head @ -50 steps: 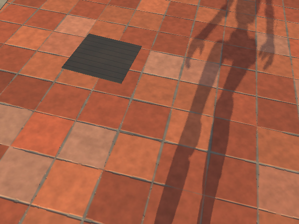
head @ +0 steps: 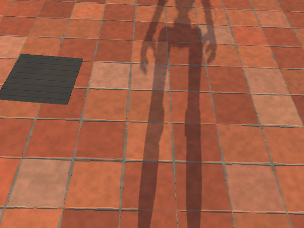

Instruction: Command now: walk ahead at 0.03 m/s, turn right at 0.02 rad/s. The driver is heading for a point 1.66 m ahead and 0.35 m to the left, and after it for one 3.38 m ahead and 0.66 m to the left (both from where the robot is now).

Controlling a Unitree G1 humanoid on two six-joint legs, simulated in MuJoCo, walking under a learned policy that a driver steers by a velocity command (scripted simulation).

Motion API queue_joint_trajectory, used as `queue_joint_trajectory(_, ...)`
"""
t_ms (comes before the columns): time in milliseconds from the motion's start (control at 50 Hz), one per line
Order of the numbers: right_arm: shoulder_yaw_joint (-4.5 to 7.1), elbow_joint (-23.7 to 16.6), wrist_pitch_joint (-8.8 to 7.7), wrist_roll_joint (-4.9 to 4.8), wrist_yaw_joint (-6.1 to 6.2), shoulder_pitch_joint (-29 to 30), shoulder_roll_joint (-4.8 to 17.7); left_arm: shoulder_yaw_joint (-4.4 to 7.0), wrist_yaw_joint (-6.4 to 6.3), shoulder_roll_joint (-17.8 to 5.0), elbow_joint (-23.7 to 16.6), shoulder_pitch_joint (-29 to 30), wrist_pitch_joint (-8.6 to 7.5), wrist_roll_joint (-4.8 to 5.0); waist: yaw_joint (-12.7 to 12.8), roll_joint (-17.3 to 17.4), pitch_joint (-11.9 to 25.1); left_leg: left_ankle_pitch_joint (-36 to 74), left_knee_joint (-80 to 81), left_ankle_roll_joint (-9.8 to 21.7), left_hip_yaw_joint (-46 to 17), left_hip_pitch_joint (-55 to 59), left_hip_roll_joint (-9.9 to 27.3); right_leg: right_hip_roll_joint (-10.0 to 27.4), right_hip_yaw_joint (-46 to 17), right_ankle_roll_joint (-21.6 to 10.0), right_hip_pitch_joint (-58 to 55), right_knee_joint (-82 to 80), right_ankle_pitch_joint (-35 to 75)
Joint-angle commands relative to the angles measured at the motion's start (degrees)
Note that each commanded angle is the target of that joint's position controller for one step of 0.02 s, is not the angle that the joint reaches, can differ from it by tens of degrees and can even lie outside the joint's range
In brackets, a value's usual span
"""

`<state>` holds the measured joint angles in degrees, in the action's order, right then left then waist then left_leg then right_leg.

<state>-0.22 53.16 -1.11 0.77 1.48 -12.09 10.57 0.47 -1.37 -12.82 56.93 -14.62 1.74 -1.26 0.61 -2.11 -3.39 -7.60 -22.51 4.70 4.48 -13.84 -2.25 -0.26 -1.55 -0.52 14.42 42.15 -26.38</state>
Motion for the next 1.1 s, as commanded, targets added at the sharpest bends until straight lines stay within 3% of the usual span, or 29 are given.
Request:
queue_joint_trajectory(20, 1.45, -0.7, -0.24, -0.01, 0.26, -0.9, 8.0, 0.38, -0.53, -2.7, 1.6, -6.1, 0.65, 0.18, 0.5, 8.5, 3.8, -2.2, 9.9, 5.6, -13.0, 0.0, 13.2, 0.2, 1.2, 0.6, -3.6, -5.6, 3.6)
queue_joint_trajectory(80, 1.48, 0.0, 0.59, -0.53, 0.14, 0.9, 8.0, -0.09, -0.56, -1.7, 3.2, -6.3, 0.32, -0.15, 1.5, 7.1, 2.0, -15.4, 10.1, 3.3, -13.2, -5.7, 12.0, 0.5, 2.2, -0.3, -8.9, -15.2, 13.1)
queue_joint_trajectory(120, 1.46, 0.8, 0.77, -0.50, -0.10, -0.3, 7.2, -0.32, -0.67, -3.1, 3.1, -5.4, -0.65, -0.92, 0.6, 4.5, -0.3, -19.2, 9.5, -0.3, -13.1, -8.3, 10.3, 4.7, -3.2, -1.1, -9.8, -21.4, 15.0)
queue_joint_trajectory(140, 1.56, 1.2, 1.06, -0.95, -0.30, -1.6, 6.2, -0.11, -0.65, -4.5, 3.7, -4.2, -1.05, -0.16, -1.4, -0.2, -3.0, -14.8, 9.0, -1.1, -10.5, -5.1, 7.1, 5.1, -5.0, -1.9, -2.7, -22.1, 11.4)
queue_joint_trajectory(180, 1.44, 3.0, 0.95, -0.52, -0.29, -3.1, 5.6, -0.60, -0.57, -2.6, 4.5, -3.3, -2.08, 0.46, -1.8, -2.4, -1.7, -5.2, 5.1, -1.0, -9.0, 4.2, 6.6, 5.4, -5.4, -1.6, 1.7, -25.0, 11.4)
queue_joint_trajectory(240, 1.44, 4.9, 0.42, -0.27, -0.22, -4.2, 5.7, -0.64, -0.91, -2.6, 5.2, -3.4, -2.80, 0.66, -1.9, -0.7, 0.7, 0.3, 3.8, -0.7, -9.0, 6.6, 7.1, 5.3, -4.7, -1.4, -1.3, -25.2, 16.1)
queue_joint_trajectory(380, 0.84, 8.0, 0.37, -0.35, 0.21, -4.8, 4.2, -0.75, -1.10, -1.7, 7.0, -5.0, -2.64, 0.65, -1.1, 1.6, 0.1, 2.2, 4.0, -1.4, -8.5, 5.0, 7.1, 5.5, -4.2, -2.2, -4.3, -24.8, 18.9)
queue_joint_trajectory(600, 0.45, 11.2, 0.49, -0.33, 0.77, -6.9, 3.1, -0.94, -1.35, -0.4, 8.6, -5.7, -2.62, 0.73, -1.0, 1.8, -0.3, 4.8, 3.1, -1.8, -8.4, 5.2, 7.3, 5.5, -3.6, -2.4, -5.5, -24.5, 21.5)
queue_joint_trajectory(640, 0.70, 11.5, 0.73, -0.18, 0.69, -7.4, 3.3, -0.58, -1.29, -0.9, 9.1, -7.0, -2.45, 0.52, -0.8, 1.4, 0.3, -6.3, 1.8, -1.3, -7.3, 4.6, 5.4, 4.1, -3.3, -3.3, -5.3, -24.9, 9.9)
queue_joint_trajectory(680, 1.34, 10.7, 1.16, 0.23, 0.26, -6.8, 3.8, 0.50, -1.08, -2.9, 8.8, -8.0, -1.90, 0.33, -0.1, -1.4, -3.0, -22.0, -3.0, 0.0, -5.2, -1.5, 2.5, 4.7, -6.6, -6.2, -2.7, -25.9, -9.3)
queue_joint_trajectory(700, 1.38, 9.8, 1.15, 0.54, -0.10, -5.3, 3.4, 0.91, -0.95, -3.5, 8.7, -9.7, -1.74, 0.36, 0.9, -2.6, -6.1, -24.9, -6.2, 0.1, -4.5, -7.1, 1.5, 7.0, -10.6, -8.0, -2.6, -28.2, -16.3)
queue_joint_trajectory(740, 0.93, 7.3, 0.30, 1.54, -0.87, -1.9, 0.8, 1.95, -0.95, -5.2, 9.5, -13.5, -1.95, 0.38, 2.5, -7.0, -9.9, -19.1, -16.1, -0.2, -0.1, -15.3, 1.1, 15.3, -21.1, -12.6, -5.0, -34.1, -22.0)
queue_joint_trajectory(780, 1.52, 4.9, -1.01, 1.46, -1.43, 0.7, 2.3, 2.45, -0.74, -5.3, 9.2, -13.7, -2.82, -0.27, 2.7, -5.7, -10.3, -18.0, -21.6, 0.1, -1.9, -19.6, 3.9, 18.4, -24.1, -14.8, -6.7, -35.4, -15.4)
queue_joint_trajectory(840, 2.32, 3.2, -2.69, 0.46, -2.36, 0.4, 3.3, 2.90, -0.42, -5.1, 8.1, -11.3, -4.26, -0.20, 0.6, -4.1, -7.8, -16.5, -17.1, 0.1, -1.9, -16.4, 4.7, 16.1, -17.7, -13.0, -8.8, -32.8, -3.1)
queue_joint_trajectory(860, 2.48, 3.6, -3.01, 0.12, -2.53, -1.7, 2.8, 3.01, -0.33, -5.2, 7.7, -9.8, -4.54, 0.12, -1.1, -3.9, -6.8, -13.1, -13.0, 0.1, -0.4, -10.0, 3.6, 14.3, -14.4, -11.8, -5.7, -31.2, 0.3)
queue_joint_trajectory(880, 2.64, 5.1, -3.16, -0.15, -2.59, -6.7, 1.8, 3.07, -0.22, -5.2, 7.0, -7.4, -4.67, 0.57, -4.0, -3.1, -5.7, -9.2, -7.8, 0.1, 1.6, 0.4, 1.6, 11.9, -10.4, -10.3, 0.4, -28.1, 2.8)
queue_joint_trajectory(900, 3.34, 7.7, -3.16, -0.27, -2.34, -13.6, 2.4, 2.97, -0.04, -4.7, 6.5, -6.4, -4.95, 0.51, -6.6, -0.7, -3.7, -8.7, -4.9, 0.0, 1.9, 12.1, -0.6, 8.9, -7.0, -8.9, 6.6, -22.3, 6.3)
queue_joint_trajectory(920, 4.55, 9.6, -3.48, 0.44, -1.65, -21.3, 5.7, 2.30, 0.39, -2.7, 5.4, -5.1, -5.64, 0.24, -10.0, 7.6, -1.0, -14.5, 1.4, 1.3, -8.5, 22.0, 6.3, 4.0, -0.5, -6.6, 13.6, -7.8, 10.0)
queue_joint_trajectory(940, 6.15, 10.9, -3.30, 0.43, -1.18, -29.4, 12.7, 1.32, 1.01, 1.4, 2.6, -5.8, -6.18, 0.37, -10.9, 23.1, 3.7, -29.6, 13.1, 7.2, -35.9, 28.5, 22.1, -3.5, 7.3, -3.7, 24.4, 11.8, -1.8)
queue_joint_trajectory(960, 5.29, 11.1, -2.37, 0.39, -0.98, -26.2, 9.6, 2.45, 1.42, -3.0, 1.6, -2.9, -5.89, -1.30, -8.1, 14.9, -0.2, -34.4, 15.6, 9.5, -42.5, 21.8, 24.3, -1.0, 1.8, -4.7, 27.6, 22.1, -4.3)
queue_joint_trajectory(980, 4.67, 8.5, -2.41, 0.62, -1.07, -18.8, 7.9, 2.46, 2.03, -2.2, 0.9, -0.6, -5.91, -1.27, -5.0, 7.4, -5.0, -32.8, 14.8, 8.9, -36.6, 16.3, 23.0, 2.3, 0.3, -5.6, 29.4, 25.3, 1.8)
queue_joint_trajectory(1000, 4.35, 6.9, -2.90, 0.61, -1.28, -14.4, 7.1, 2.15, 2.51, -0.9, 1.1, -0.7, -6.29, -0.72, -3.1, 4.2, -5.5, -24.8, 15.2, 7.8, -30.6, 12.8, 20.5, 3.9, -0.3, -5.6, 27.5, 24.3, 7.5)
queue_joint_trajectory(1040, 3.31, 6.5, -3.98, 0.25, -1.10, -12.3, 4.6, 2.32, 2.95, -0.4, 1.9, -2.6, -6.00, -0.93, -0.5, 3.7, -3.9, -10.8, 15.7, 5.7, -21.1, 11.0, 16.4, 5.3, 0.5, -4.4, 23.3, 20.8, 12.4)
queue_joint_trajectory(1100, 2.58, 8.6, -4.89, 0.04, -0.74, -17.0, 4.0, 2.71, 3.15, -0.7, 1.0, -0.8, -4.71, -0.79, -0.2, 5.4, -2.5, 8.2, 14.2, 5.3, -13.7, 14.2, 14.2, 4.3, 3.3, -3.1, 25.0, 18.6, 15.0)
